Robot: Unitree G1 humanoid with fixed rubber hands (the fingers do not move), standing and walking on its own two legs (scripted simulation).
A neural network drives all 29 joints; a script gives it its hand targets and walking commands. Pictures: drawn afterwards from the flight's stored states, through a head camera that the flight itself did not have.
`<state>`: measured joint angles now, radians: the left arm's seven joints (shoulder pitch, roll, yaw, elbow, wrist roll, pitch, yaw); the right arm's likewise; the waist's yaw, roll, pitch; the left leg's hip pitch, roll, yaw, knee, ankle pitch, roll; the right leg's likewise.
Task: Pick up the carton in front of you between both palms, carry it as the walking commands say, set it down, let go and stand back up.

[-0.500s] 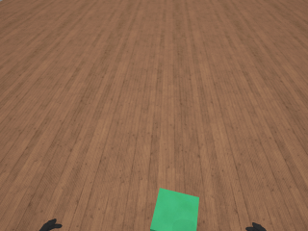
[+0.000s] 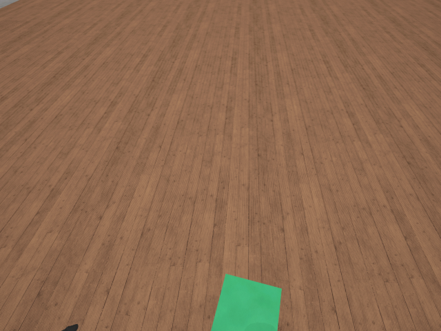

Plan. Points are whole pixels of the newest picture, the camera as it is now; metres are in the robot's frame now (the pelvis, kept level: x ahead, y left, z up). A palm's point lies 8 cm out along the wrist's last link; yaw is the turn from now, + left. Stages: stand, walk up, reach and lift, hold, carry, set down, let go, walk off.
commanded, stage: stand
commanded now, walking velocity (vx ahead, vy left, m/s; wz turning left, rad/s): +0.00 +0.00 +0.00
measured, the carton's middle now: (245, 320) +0.36 -0.08 -0.65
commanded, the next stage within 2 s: none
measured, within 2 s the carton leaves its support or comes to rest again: neither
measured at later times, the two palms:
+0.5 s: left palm out of the picture +0.08 +0.31 -0.09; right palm out of the picture +0.08 -0.30 -0.10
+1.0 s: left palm out of the picture +0.08 +0.32 -0.09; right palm out of the picture +0.07 -0.30 -0.10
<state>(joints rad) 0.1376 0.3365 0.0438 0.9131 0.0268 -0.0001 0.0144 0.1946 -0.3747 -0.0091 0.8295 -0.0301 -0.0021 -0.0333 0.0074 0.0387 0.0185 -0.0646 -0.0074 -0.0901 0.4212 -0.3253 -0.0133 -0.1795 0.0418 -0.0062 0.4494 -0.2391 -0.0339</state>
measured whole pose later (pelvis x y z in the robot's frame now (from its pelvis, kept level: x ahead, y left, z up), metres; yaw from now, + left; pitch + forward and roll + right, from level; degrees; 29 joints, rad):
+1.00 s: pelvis -0.02 +0.00 +0.01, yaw +0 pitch -3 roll +0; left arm 0.09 0.38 0.02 1.06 0.01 -0.01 0.01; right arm 0.15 -0.40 0.00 0.99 -0.02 -0.01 -0.02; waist 0.01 0.03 0.03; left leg -0.03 -0.01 -0.08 0.33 -0.25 -0.01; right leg -0.15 0.03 0.01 0.36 -0.16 -0.03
